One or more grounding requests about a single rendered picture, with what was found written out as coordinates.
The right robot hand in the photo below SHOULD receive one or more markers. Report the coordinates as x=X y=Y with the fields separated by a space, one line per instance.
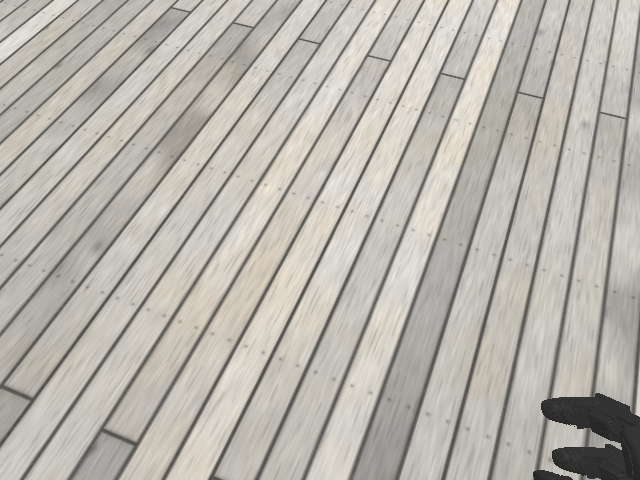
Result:
x=606 y=417

